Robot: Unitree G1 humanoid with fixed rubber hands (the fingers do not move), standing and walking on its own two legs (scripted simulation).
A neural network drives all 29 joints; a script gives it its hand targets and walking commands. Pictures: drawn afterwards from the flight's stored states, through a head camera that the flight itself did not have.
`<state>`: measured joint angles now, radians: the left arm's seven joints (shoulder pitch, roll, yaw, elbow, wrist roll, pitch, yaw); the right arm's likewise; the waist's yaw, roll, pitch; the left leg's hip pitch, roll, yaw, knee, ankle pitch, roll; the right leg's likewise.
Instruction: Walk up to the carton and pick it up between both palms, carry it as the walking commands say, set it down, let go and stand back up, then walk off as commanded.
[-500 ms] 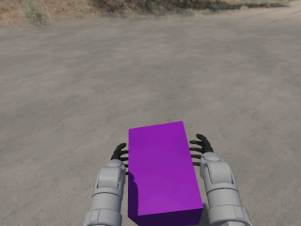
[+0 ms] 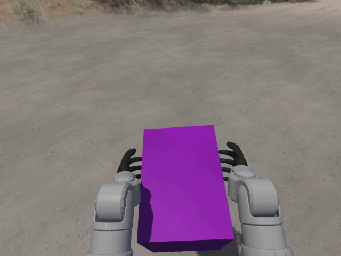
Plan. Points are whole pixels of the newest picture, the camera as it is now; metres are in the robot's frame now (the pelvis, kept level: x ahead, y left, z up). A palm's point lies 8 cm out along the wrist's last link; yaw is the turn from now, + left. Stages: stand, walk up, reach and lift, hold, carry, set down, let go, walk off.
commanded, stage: carry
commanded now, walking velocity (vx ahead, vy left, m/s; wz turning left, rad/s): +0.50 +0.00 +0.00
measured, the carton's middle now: (182, 191) +0.31 +0.00 +0.04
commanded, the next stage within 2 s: none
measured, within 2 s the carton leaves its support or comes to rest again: neither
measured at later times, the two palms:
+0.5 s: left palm (149, 114) +0.57 +0.11 +0.10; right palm (222, 107) +0.60 -0.14 +0.10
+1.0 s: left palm (156, 69) +0.97 +0.12 +0.10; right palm (208, 66) +0.96 -0.14 +0.11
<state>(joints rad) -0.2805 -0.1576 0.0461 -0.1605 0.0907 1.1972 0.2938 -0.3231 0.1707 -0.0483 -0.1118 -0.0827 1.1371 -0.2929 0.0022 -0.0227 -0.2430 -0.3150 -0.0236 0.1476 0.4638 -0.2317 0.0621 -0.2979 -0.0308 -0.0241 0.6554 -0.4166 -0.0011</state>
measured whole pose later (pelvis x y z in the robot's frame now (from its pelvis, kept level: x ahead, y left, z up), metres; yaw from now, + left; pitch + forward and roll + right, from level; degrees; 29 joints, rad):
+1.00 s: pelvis +0.67 +0.00 +0.01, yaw -1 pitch +4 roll +0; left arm -0.24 -0.15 0.02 -0.34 0.08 1.16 0.27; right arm -0.28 0.16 -0.03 -0.32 -0.04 1.15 -0.26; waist -0.03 -0.03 -0.02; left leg -0.14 0.04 0.20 0.36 -0.28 0.03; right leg -0.59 -0.05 -0.10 0.70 -0.22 0.00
